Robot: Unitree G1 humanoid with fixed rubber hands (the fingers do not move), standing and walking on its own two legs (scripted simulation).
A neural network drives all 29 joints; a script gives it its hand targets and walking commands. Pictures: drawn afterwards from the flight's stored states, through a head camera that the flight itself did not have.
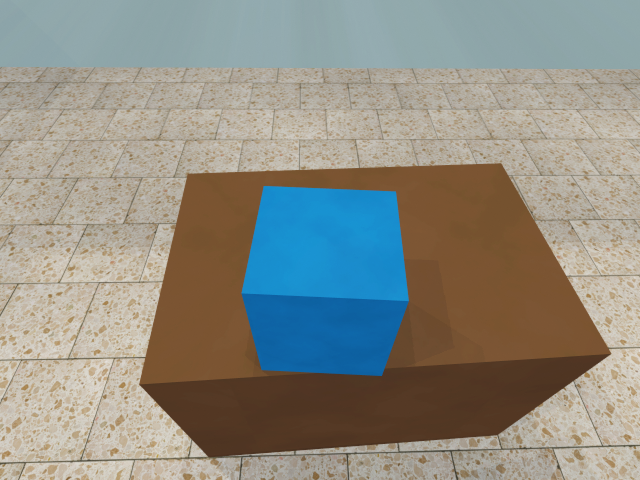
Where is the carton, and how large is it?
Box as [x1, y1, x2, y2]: [242, 186, 408, 375]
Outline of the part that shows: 264,186 242,288 242,296 261,369 381,375 408,301 395,191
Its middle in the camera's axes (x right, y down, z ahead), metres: +0.01 +0.08 +0.65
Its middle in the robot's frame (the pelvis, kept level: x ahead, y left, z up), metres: +0.43 +0.02 -0.08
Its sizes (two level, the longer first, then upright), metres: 0.210 0.200 0.250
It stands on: a pedestal, 0.58 m high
